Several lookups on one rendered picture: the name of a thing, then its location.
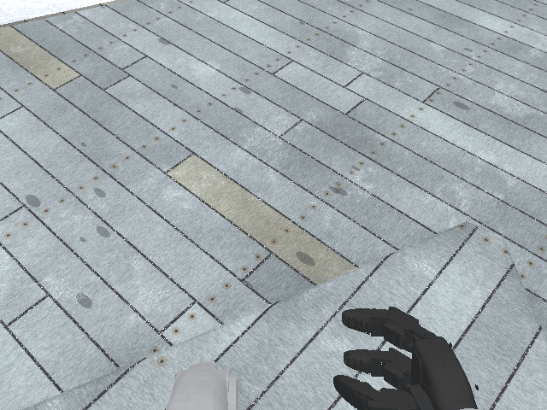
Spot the left robot thigh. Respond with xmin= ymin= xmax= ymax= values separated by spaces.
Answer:
xmin=166 ymin=365 xmax=238 ymax=410

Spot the right robot hand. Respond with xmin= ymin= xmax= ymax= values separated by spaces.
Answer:
xmin=333 ymin=307 xmax=479 ymax=410

